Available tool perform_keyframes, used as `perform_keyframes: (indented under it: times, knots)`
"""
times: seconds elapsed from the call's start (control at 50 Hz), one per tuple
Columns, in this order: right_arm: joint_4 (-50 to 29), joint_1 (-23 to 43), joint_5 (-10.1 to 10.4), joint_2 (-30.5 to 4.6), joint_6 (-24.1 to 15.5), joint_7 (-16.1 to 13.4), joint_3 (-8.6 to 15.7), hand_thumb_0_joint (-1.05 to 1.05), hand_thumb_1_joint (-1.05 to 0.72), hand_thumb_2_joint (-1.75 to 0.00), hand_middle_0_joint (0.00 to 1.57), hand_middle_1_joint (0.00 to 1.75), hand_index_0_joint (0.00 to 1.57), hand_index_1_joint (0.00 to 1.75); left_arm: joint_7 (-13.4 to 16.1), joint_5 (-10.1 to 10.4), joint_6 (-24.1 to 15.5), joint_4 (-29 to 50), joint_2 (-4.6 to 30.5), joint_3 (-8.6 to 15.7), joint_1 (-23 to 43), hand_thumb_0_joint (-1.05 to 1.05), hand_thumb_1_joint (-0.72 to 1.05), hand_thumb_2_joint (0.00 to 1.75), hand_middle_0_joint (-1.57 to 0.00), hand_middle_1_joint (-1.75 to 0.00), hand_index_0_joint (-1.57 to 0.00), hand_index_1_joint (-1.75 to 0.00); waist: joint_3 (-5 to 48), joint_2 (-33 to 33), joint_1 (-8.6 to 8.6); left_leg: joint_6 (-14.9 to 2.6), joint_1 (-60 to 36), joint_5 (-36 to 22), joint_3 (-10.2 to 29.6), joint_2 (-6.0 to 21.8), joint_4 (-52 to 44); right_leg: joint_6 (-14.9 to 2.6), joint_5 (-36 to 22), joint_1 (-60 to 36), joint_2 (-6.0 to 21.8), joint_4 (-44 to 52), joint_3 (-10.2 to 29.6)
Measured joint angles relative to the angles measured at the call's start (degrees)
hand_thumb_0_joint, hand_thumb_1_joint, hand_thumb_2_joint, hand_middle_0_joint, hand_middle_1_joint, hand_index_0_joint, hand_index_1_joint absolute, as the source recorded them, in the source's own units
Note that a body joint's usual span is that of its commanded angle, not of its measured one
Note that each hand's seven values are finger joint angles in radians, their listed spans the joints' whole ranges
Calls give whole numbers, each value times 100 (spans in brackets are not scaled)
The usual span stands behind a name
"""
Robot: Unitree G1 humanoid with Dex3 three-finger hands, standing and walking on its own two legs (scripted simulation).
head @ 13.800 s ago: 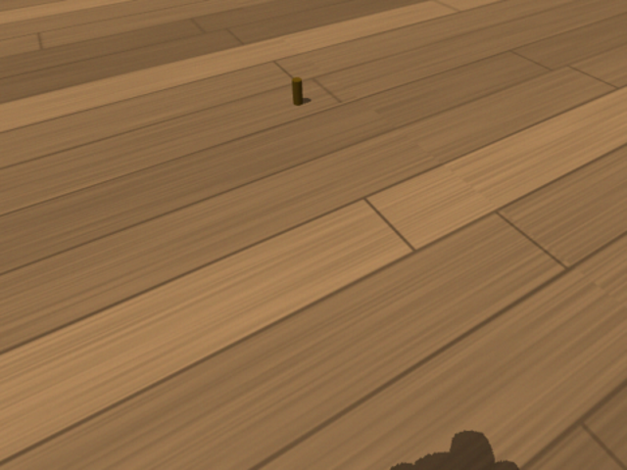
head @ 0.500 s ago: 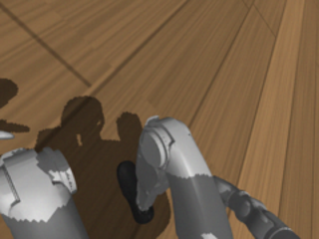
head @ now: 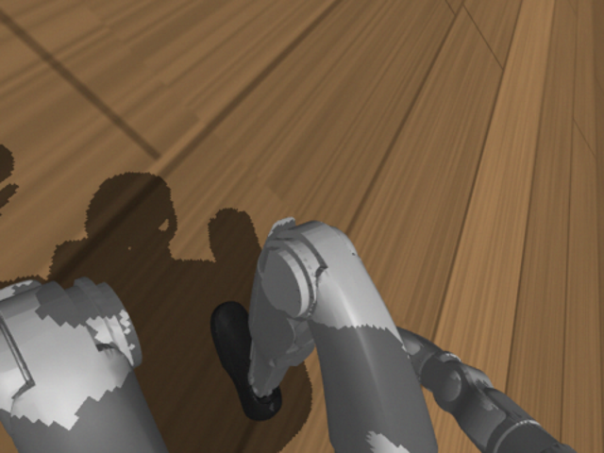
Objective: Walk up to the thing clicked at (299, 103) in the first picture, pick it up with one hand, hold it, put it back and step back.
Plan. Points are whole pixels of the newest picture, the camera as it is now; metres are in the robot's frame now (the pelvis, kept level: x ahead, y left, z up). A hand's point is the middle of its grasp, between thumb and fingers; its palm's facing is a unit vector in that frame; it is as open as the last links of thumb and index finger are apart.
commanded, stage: close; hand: left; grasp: from the side
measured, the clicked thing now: out of the picture +0.46 +0.26 -0.21
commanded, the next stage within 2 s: settle in 0.18 s
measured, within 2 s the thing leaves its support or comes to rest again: leaves its support in 0.56 s
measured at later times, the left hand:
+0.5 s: hand out of the picture +0.44 +0.26 -0.19, palm faces +0.22 -0.97 -0.04, open 9.3 cm
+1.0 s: hand out of the picture +0.44 +0.28 -0.10, palm faces +0.22 -0.97 -0.05, open 9.4 cm
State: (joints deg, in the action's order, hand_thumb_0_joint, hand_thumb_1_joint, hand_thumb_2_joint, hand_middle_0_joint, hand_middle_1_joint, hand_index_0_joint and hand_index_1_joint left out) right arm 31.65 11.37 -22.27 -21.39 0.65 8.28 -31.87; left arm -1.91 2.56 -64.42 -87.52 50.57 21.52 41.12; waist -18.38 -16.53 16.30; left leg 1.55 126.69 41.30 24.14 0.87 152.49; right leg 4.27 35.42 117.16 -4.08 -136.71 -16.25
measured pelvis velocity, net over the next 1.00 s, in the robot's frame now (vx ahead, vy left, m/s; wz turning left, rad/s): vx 0.00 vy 0.00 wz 0.04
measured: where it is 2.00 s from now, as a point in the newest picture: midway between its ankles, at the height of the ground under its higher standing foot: (181, 427)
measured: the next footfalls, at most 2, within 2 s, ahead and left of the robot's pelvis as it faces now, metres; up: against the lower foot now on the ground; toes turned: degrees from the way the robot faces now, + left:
none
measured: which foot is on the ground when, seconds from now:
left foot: down 0.00-1.00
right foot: down 0.00-1.00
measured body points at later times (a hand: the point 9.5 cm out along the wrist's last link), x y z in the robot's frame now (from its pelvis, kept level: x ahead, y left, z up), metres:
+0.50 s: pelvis +0.00 +0.00 +0.01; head +0.24 +0.20 +0.32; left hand +0.42 +0.31 -0.18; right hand +0.17 -0.24 -0.02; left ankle +0.08 +0.13 -0.25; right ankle +0.14 -0.12 -0.25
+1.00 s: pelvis +0.00 +0.00 +0.02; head +0.21 +0.18 +0.37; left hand +0.42 +0.33 -0.09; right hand +0.17 -0.24 -0.04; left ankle +0.08 +0.13 -0.25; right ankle +0.14 -0.12 -0.25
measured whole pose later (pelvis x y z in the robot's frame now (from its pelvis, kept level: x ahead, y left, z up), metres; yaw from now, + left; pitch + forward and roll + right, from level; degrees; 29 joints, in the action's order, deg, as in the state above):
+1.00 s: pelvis +0.00 +0.00 +0.02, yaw +2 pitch +19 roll -17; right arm 32.9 3.3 -15.1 -19.4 3.2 9.0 -22.1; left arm -2.9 3.3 -50.3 -63.3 40.7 18.0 37.0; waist -10.0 -9.9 13.1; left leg 0.5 128.5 40.1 19.1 1.3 147.4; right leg 3.2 36.2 119.4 -2.5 -134.5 -13.2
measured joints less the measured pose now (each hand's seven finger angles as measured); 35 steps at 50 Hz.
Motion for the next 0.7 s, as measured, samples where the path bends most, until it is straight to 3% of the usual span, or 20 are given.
perform_keyframes:
  times: [0.08, 0.52, 0.7]
  knots:
    - [9, -14, 0, 8, 18, 10, -19, 0, -89, -90, 21, 29, 21, 30, 54, -47, 2, -32, 24, -49, 32, -1, 26, 59, -60, -57, -59, -57, 7, -5, 3, 6, -10, 6, 19, 6, -14, -5, -8, -6, -8, 25, -15]
    - [58, -3, -11, 17, 9, 24, -33, 0, -91, -91, 21, 29, 21, 30, 157, -89, 22, 28, 68, -164, 128, -4, -26, 87, -78, -106, -79, -109, 0, -37, 7, 25, -23, 21, 84, -10, -92, -13, 3, -53, -10, 145, -76]
    - [103, -88, 98, 58, 53, 35, 164, 0, -92, -91, 21, 29, 21, 30, 114, -64, 253, 650, -175, -155, 56, -6, -41, 96, -83, -118, -85, -121, 62, 79, -59, -7, -4, 7, -20, 7, -134, -22, 20, -26, 10, 136, -7]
